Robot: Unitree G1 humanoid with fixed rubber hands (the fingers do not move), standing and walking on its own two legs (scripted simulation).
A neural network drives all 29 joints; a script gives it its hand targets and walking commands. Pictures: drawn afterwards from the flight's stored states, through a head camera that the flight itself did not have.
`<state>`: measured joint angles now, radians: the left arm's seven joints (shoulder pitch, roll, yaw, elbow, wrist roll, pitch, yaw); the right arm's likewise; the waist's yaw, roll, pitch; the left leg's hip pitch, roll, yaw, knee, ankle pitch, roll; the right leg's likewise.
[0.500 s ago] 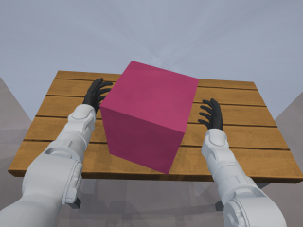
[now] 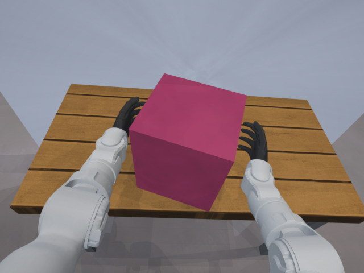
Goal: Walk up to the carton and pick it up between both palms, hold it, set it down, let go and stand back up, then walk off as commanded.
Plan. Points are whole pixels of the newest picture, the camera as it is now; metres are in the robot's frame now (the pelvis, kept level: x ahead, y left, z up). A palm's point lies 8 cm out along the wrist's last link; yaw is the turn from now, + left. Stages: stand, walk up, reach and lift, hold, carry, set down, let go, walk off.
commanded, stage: reach and lift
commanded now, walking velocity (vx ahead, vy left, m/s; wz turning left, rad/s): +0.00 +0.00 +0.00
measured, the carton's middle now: (187, 145) +0.45 -0.04 +0.01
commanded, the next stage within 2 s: none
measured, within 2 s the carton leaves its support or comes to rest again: leaves its support in 1.76 s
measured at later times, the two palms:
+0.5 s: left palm (127, 129) +0.45 +0.11 +0.07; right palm (256, 158) +0.37 -0.19 +0.06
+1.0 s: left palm (128, 128) +0.46 +0.10 +0.07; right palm (255, 160) +0.37 -0.19 +0.05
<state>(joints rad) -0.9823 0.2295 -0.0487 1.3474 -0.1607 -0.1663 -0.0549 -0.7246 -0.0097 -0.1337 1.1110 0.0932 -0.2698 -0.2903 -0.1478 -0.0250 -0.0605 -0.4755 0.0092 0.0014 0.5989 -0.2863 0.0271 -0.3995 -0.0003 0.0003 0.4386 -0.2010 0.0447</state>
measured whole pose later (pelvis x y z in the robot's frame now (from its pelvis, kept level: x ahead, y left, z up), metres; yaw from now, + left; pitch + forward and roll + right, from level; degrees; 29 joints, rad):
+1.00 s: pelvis +0.00 +0.00 +0.00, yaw +0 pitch +11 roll -3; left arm -0.98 0.17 0.36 1.35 0.28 -0.28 -0.10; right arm -0.72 0.13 -0.53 1.11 -0.18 -0.45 -0.23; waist -0.15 -0.03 -0.06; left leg -0.48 0.01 0.00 0.55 -0.26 0.03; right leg -0.40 0.00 0.00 0.39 -0.18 0.04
